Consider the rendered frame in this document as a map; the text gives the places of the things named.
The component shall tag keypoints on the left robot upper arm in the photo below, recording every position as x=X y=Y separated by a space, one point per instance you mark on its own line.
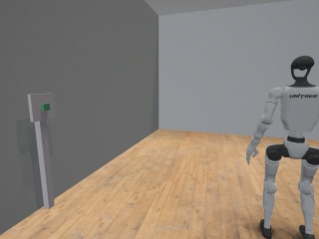
x=271 y=104

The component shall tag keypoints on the button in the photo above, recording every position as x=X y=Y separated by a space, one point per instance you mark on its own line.
x=45 y=107

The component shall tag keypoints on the left robot hand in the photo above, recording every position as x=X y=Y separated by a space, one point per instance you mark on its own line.
x=250 y=149

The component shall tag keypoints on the panel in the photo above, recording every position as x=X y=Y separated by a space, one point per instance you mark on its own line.
x=39 y=117

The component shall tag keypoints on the robot right thigh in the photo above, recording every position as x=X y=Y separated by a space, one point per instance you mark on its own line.
x=309 y=166

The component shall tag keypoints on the robot left forearm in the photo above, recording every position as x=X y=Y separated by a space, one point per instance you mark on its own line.
x=259 y=132

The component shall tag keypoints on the robot head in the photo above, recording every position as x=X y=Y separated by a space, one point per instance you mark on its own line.
x=302 y=63

